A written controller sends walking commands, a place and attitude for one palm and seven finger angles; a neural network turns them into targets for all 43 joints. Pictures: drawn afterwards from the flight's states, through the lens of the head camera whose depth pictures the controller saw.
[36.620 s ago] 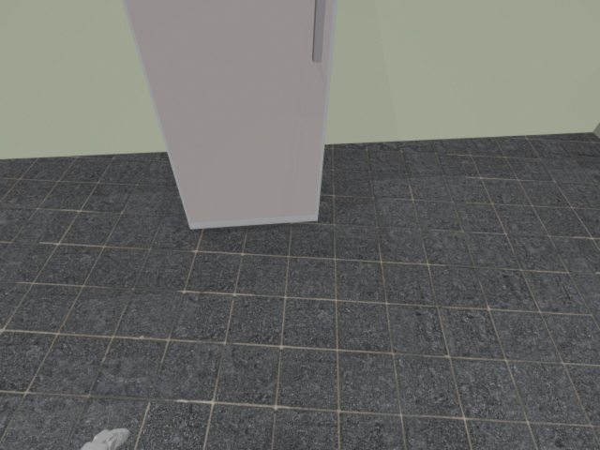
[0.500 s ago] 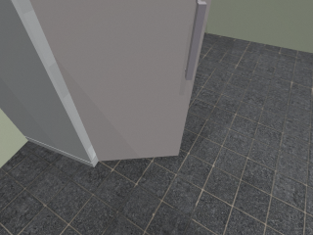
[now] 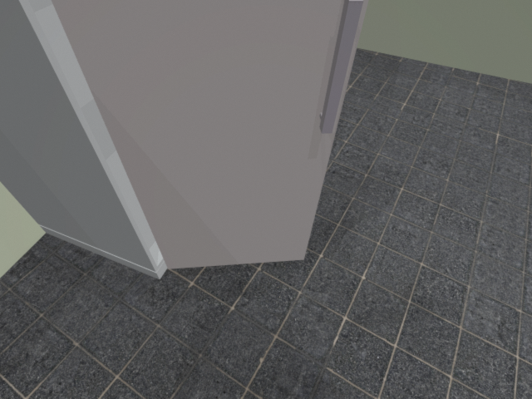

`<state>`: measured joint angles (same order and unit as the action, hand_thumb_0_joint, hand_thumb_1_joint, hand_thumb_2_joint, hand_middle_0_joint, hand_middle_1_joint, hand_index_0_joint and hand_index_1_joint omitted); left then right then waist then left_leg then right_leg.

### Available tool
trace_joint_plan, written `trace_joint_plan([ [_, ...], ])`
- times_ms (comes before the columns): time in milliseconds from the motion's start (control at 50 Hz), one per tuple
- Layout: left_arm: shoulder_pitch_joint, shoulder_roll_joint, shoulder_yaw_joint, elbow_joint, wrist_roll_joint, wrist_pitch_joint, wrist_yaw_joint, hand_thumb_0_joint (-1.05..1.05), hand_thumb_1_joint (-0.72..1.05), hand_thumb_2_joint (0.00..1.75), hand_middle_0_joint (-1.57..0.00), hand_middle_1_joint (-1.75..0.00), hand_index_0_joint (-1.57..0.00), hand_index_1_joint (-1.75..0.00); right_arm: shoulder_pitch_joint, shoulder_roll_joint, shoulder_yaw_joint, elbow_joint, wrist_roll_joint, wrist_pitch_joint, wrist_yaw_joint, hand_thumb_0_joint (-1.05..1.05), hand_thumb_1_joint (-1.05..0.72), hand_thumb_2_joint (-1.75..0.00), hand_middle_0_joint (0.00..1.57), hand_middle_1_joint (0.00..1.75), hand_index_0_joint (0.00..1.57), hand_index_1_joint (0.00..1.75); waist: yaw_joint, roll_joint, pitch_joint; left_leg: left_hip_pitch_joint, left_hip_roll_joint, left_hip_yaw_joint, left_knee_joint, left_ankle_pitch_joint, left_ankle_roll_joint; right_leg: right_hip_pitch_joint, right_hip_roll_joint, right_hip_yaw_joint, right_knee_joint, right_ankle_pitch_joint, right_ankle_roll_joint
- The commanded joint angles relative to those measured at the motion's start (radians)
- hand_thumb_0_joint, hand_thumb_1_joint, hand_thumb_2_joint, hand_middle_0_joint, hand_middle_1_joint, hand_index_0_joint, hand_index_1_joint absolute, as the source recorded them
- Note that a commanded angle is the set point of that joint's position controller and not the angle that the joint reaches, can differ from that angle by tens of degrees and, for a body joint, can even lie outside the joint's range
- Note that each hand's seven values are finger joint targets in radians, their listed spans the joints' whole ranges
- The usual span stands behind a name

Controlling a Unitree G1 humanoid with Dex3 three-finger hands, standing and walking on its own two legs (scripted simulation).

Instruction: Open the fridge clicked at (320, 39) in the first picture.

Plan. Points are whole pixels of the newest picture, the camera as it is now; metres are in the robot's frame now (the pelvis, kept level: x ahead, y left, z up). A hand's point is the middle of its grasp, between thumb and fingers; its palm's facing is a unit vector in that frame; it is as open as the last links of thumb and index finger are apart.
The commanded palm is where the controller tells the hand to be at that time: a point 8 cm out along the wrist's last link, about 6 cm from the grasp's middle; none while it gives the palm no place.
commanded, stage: look to check the result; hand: right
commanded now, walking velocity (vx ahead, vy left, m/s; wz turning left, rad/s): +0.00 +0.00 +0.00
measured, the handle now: (335, 69) +0.69 -0.09 +0.15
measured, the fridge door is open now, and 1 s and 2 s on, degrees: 63 63 63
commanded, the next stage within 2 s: stand and wait in 0.20 s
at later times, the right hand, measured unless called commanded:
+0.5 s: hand out of the picture +0.04 -0.19 -0.17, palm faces +0.00 +0.97 -0.25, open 7.4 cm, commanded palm none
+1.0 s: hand out of the picture +0.07 -0.21 -0.16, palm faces -0.02 +0.95 -0.30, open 7.4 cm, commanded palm none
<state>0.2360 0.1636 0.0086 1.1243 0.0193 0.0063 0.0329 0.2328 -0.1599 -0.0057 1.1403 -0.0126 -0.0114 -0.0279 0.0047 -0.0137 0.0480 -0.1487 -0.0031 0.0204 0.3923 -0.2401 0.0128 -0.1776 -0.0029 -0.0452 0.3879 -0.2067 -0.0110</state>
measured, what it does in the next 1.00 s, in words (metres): stands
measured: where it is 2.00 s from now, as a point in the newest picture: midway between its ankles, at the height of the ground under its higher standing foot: outside the picture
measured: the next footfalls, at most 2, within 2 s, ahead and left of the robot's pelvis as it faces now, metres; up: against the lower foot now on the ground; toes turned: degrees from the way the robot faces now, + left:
none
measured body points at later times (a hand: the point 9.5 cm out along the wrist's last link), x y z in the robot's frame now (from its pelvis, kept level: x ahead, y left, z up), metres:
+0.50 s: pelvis +0.00 +0.01 +0.00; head +0.02 +0.02 +0.45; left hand +0.03 +0.26 -0.16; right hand +0.05 -0.24 -0.15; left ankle -0.02 +0.11 -0.74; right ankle +0.00 -0.11 -0.74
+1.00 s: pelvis +0.00 +0.02 +0.00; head +0.02 +0.02 +0.45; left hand +0.05 +0.29 -0.15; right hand +0.07 -0.26 -0.14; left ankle -0.02 +0.11 -0.74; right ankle +0.00 -0.11 -0.74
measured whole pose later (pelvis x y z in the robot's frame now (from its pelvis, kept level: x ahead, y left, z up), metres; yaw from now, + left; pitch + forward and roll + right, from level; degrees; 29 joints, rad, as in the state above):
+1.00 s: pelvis +0.00 +0.02 +0.00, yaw +0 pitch -1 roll +0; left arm 0.14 0.28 0.01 1.13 0.02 0.01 0.02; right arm 0.12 -0.27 -0.02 1.13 -0.01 -0.02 -0.01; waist 0.01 -0.02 0.05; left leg -0.11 -0.03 0.02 0.32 -0.20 0.04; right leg -0.14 -0.03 -0.04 0.33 -0.17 0.01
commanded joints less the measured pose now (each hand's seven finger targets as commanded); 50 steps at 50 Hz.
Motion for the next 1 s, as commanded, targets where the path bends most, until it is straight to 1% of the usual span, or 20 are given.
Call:
trace_joint_plan([
  [0, 0.048, 0.115, 0.017, -0.026, 0.003, -0.016, 0.01, 0.0, 0.9, 0.9, -0.2, -0.3, -0.2, -0.3, 0.036, -0.123, -0.025, -0.037, 0.005, -0.012, -0.005, 0.0, -0.9, -0.9, 0.2, 0.3, 0.2, 0.3, 0.008, 0.013, -0.02, -0.033, 0.1, -0.086, -0.071, 0.158, 0.03, 0.043, -0.101, 0.091, -0.05, 0.162, -0.023],
  [40, 0.041, 0.122, 0.018, -0.028, 0.003, -0.015, 0.009, 0.0, 0.9, 0.9, -0.2, -0.3, -0.2, -0.3, 0.033, -0.129, -0.025, -0.038, 0.005, -0.013, -0.004, 0.0, -0.9, -0.9, 0.2, 0.3, 0.2, 0.3, 0.007, 0.009, -0.016, -0.033, 0.101, -0.089, -0.077, 0.154, 0.03, 0.04, -0.1, 0.09, -0.051, 0.152, -0.022],
  [60, 0.039, 0.129, 0.02, -0.033, 0.001, -0.015, 0.009, 0.0, 0.9, 0.9, -0.2, -0.3, -0.2, -0.3, 0.034, -0.139, -0.027, -0.041, 0.003, -0.015, -0.004, 0.0, -0.9, -0.9, 0.2, 0.3, 0.2, 0.3, 0.007, 0.026, -0.025, -0.029, 0.101, -0.09, -0.079, 0.172, 0.032, 0.048, -0.101, 0.09, -0.045, 0.165, -0.023],
  [80, 0.037, 0.126, 0.019, -0.028, 0.003, -0.015, 0.009, 0.0, 0.9, 0.9, -0.2, -0.3, -0.2, -0.3, 0.024, -0.136, -0.026, -0.039, 0.004, -0.015, -0.004, 0.0, -0.9, -0.9, 0.2, 0.3, 0.2, 0.3, 0.009, 0.019, -0.016, -0.032, 0.102, -0.091, -0.079, 0.169, 0.032, 0.042, -0.101, 0.09, -0.05, 0.157, -0.021],
  [100, 0.035, 0.13, 0.02, -0.028, 0.003, -0.017, 0.009, 0.0, 0.9, 0.9, -0.2, -0.3, -0.2, -0.3, 0.026, -0.138, -0.028, -0.04, 0.004, -0.015, -0.003, 0.0, -0.9, -0.9, 0.2, 0.3, 0.2, 0.3, 0.008, 0.015, -0.025, -0.025, 0.104, -0.09, -0.077, 0.183, 0.032, 0.049, -0.101, 0.089, -0.049, 0.168, -0.022],
  [140, 0.027, 0.137, 0.02, -0.029, 0.003, -0.015, 0.009, 0.0, 0.9, 0.9, -0.2, -0.3, -0.2, -0.3, 0.015, -0.144, -0.028, -0.042, 0.005, -0.016, -0.003, 0.0, -0.9, -0.9, 0.2, 0.3, 0.2, 0.3, 0.009, 0.017, -0.016, -0.028, 0.104, -0.092, -0.082, 0.175, 0.032, 0.045, -0.102, 0.089, -0.052, 0.157, -0.019],
  [160, 0.025, 0.144, 0.021, -0.033, 0.001, -0.016, 0.008, 0.0, 0.9, 0.9, -0.2, -0.3, -0.2, -0.3, 0.02, -0.154, -0.029, -0.045, 0.004, -0.017, -0.003, 0.0, -0.9, -0.9, 0.2, 0.3, 0.2, 0.3, 0.007, 0.018, -0.029, -0.024, 0.104, -0.092, -0.083, 0.188, 0.033, 0.053, -0.102, 0.089, -0.046, 0.17, -0.02],
  [220, 0.014, 0.147, 0.021, -0.03, 0.004, -0.015, 0.008, 0.0, 0.9, 0.9, -0.2, -0.3, -0.2, -0.3, 0.007, -0.156, -0.03, -0.045, 0.004, -0.017, -0.002, 0.0, -0.9, -0.9, 0.2, 0.3, 0.2, 0.3, 0.008, 0.017, -0.017, -0.025, 0.106, -0.093, -0.089, 0.185, 0.032, 0.049, -0.102, 0.088, -0.052, 0.156, -0.018],
  [240, 0.015, 0.151, 0.023, -0.031, 0.003, -0.016, 0.008, 0.0, 0.9, 0.9, -0.2, -0.3, -0.2, -0.3, 0.004, -0.162, -0.032, -0.048, 0.004, -0.019, -0.001, 0.0, -0.9, -0.9, 0.2, 0.3, 0.2, 0.3, 0.009, 0.016, -0.026, -0.016, 0.107, -0.096, -0.09, 0.197, 0.033, 0.051, -0.102, 0.088, -0.051, 0.161, -0.017],
  [280, 0.006, 0.159, 0.024, -0.032, 0.003, -0.015, 0.007, 0.0, 0.9, 0.9, -0.2, -0.3, -0.2, -0.3, -0.004, -0.172, -0.032, -0.049, 0.004, -0.02, -0.001, 0.0, -0.9, -0.9, 0.2, 0.3, 0.2, 0.3, 0.01, 0.028, -0.028, -0.017, 0.11, -0.096, -0.092, 0.213, 0.034, 0.056, -0.103, 0.086, -0.049, 0.164, -0.016],
  [360, -0.008, 0.178, 0.026, -0.036, 0.002, -0.014, 0.006, 0.0, 0.9, 0.9, -0.2, -0.3, -0.2, -0.3, -0.023, -0.19, -0.035, -0.055, 0.004, -0.02, 0.0, 0.0, -0.9, -0.9, 0.2, 0.3, 0.2, 0.3, 0.008, 0.014, -0.025, -0.016, 0.108, -0.099, -0.103, 0.189, 0.035, 0.055, -0.105, 0.089, -0.055, 0.153, -0.014],
  [420, -0.014, 0.187, 0.026, -0.035, 0.004, -0.017, 0.006, 0.0, 0.9, 0.9, -0.2, -0.3, -0.2, -0.3, -0.039, -0.197, -0.036, -0.058, 0.005, -0.02, 0.002, 0.0, -0.9, -0.9, 0.2, 0.3, 0.2, 0.3, 0.01, 0.005, -0.037, -0.004, 0.108, -0.101, -0.101, 0.191, 0.037, 0.055, -0.108, 0.092, -0.062, 0.156, -0.012],
  [500, -0.029, 0.205, 0.028, -0.038, 0.004, -0.018, 0.006, 0.0, 0.9, 0.9, -0.2, -0.3, -0.2, -0.3, -0.052, -0.213, -0.04, -0.06, 0.005, -0.022, 0.003, 0.0, -0.9, -0.9, 0.2, 0.3, 0.2, 0.3, 0.01, 0.02, -0.055, 0.006, 0.111, -0.102, -0.102, 0.227, 0.037, 0.073, -0.111, 0.093, -0.059, 0.177, -0.013],
  [540, -0.033, 0.214, 0.028, -0.038, 0.004, -0.018, 0.006, 0.0, 0.9, 0.9, -0.2, -0.3, -0.2, -0.3, -0.063, -0.22, -0.04, -0.062, 0.005, -0.022, 0.004, 0.0, -0.9, -0.9, 0.2, 0.3, 0.2, 0.3, 0.011, 0.009, -0.048, 0.005, 0.11, -0.104, -0.103, 0.223, 0.039, 0.069, -0.113, 0.095, -0.067, 0.178, -0.013],
  [660, -0.056, 0.238, 0.03, -0.042, 0.003, -0.015, 0.002, 0.0, 0.9, 0.9, -0.2, -0.3, -0.2, -0.3, -0.082, -0.246, -0.042, -0.064, 0.003, -0.022, 0.006, 0.0, -0.9, -0.9, 0.2, 0.3, 0.2, 0.3, 0.011, 0.02, -0.032, -0.013, 0.108, -0.112, -0.129, 0.165, 0.037, 0.071, -0.114, 0.095, -0.075, 0.137, -0.01],
  [680, -0.057, 0.24, 0.031, -0.04, 0.004, -0.016, 0.002, 0.0, 0.9, 0.9, -0.2, -0.3, -0.2, -0.3, -0.088, -0.248, -0.042, -0.065, 0.004, -0.022, 0.007, 0.0, -0.9, -0.9, 0.2, 0.3, 0.2, 0.3, 0.013, 0.016, -0.045, -0.004, 0.111, -0.112, -0.126, 0.173, 0.038, 0.075, -0.115, 0.096, -0.077, 0.144, -0.011],
  [700, -0.062, 0.242, 0.03, -0.039, 0.005, -0.016, 0.002, 0.0, 0.9, 0.9, -0.2, -0.3, -0.2, -0.3, -0.095, -0.249, -0.042, -0.065, 0.004, -0.021, 0.007, 0.0, -0.9, -0.9, 0.2, 0.3, 0.2, 0.3, 0.012, 0.011, -0.037, -0.009, 0.11, -0.111, -0.128, 0.161, 0.038, 0.071, -0.116, 0.096, -0.08, 0.137, -0.01],
  [820, -0.077, 0.265, 0.031, -0.043, 0.003, -0.02, 0.001, 0.0, 0.9, 0.9, -0.2, -0.3, -0.2, -0.3, -0.112, -0.27, -0.043, -0.067, 0.005, -0.024, 0.01, 0.0, -0.9, -0.9, 0.2, 0.3, 0.2, 0.3, 0.012, 0.017, -0.07, 0.015, 0.114, -0.113, -0.124, 0.205, 0.037, 0.085, -0.12, 0.098, -0.082, 0.167, -0.01],
  [920, -0.092, 0.279, 0.031, -0.044, 0.003, -0.019, 0.001, 0.0, 0.9, 0.9, -0.2, -0.3, -0.2, -0.3, -0.127, -0.281, -0.044, -0.068, 0.005, -0.024, 0.01, 0.0, -0.9, -0.9, 0.2, 0.3, 0.2, 0.3, 0.012, 0.02, -0.059, 0.014, 0.115, -0.11, -0.129, 0.21, 0.035, 0.083, -0.122, 0.099, -0.087, 0.17, -0.008],
  [980, -0.096, 0.284, 0.032, -0.045, 0.002, -0.02, 0.0, 0.0, 0.9, 0.9, -0.2, -0.3, -0.2, -0.3, -0.129, -0.291, -0.045, -0.069, 0.005, -0.025, 0.011, 0.0, -0.9, -0.9, 0.2, 0.3, 0.2, 0.3, 0.013, 0.014, -0.073, 0.02, 0.117, -0.113, -0.131, 0.223, 0.035, 0.094, -0.123, 0.098, -0.084, 0.179, -0.008],
])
